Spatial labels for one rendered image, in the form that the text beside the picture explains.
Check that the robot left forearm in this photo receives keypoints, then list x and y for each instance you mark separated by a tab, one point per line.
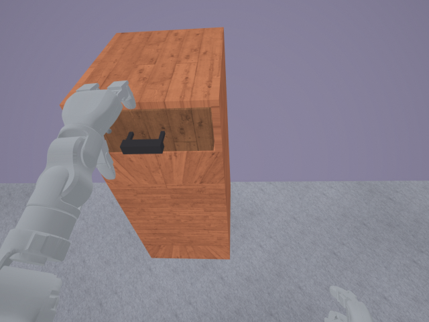
46	224

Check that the handle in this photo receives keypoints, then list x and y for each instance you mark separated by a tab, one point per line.
150	146

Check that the left robot upper arm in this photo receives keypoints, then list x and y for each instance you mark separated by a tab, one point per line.
28	295

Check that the cabinet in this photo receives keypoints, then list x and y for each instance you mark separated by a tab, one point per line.
179	203

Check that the robot right hand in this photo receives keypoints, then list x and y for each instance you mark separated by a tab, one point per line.
356	311

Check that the robot left hand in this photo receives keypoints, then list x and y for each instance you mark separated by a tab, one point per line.
99	109

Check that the drawer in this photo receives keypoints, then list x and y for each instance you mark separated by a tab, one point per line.
186	129

